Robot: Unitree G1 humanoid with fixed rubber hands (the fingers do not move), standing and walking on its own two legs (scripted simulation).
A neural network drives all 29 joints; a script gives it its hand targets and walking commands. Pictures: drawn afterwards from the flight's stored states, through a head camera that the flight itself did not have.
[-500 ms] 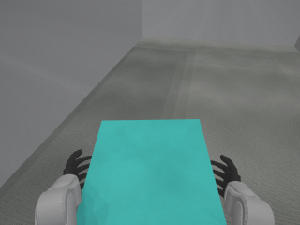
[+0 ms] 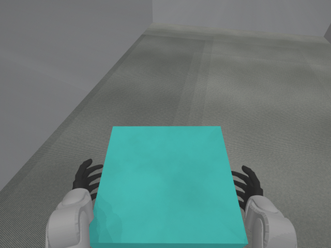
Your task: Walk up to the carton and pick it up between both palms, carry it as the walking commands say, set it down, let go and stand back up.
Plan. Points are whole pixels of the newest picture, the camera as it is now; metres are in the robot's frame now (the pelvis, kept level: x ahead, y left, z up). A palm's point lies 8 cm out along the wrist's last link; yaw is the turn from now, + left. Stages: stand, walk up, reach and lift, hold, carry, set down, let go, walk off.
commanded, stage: carry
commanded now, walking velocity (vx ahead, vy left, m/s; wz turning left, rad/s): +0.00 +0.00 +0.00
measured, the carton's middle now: (166, 191) +0.30 +0.00 -0.01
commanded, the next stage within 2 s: none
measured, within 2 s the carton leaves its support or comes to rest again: neither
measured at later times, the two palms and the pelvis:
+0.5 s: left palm (95, 184) +0.28 +0.17 +0.05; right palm (252, 191) +0.27 -0.20 +0.05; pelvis +0.02 -0.01 +0.00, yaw +0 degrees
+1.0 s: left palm (106, 193) +0.26 +0.15 +0.05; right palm (266, 199) +0.25 -0.22 +0.04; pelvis +0.00 -0.04 +0.01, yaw +0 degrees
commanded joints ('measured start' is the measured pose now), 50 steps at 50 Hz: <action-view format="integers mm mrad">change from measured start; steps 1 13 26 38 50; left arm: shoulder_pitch -401 -489 -447 -438 -461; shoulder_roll -690 -743 -694 -736 -717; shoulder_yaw -720 -776 -714 -720 -709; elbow -27 -119 39 96 162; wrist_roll -307 -335 -263 -252 -230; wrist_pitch -14 -69 -198 -249 -259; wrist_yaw -192 -204 -231 -254 -275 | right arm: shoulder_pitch -521 -573 -520 -590 -546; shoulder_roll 626 697 644 665 662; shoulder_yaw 687 725 658 703 670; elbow -102 -156 16 -15 125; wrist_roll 261 282 230 238 201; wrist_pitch -33 -90 -211 -269 -273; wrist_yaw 130 146 182 205 221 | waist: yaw -8 -3 -17 -3 -2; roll -19 -10 9 -45 -8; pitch -289 -263 -341 -321 -282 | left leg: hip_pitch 87 91 153 122 64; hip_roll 246 240 225 222 223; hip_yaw -184 -167 -148 -143 -156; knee -100 -105 -69 -92 -134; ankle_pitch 807 848 818 645 387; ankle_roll -98 -108 -117 -114 -107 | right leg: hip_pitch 162 179 234 243 225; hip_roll -62 -53 -86 -82 -85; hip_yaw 42 26 49 72 103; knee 6 17 34 -16 -74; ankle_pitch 180 158 404 361 239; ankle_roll -68 -70 -88 -92 -97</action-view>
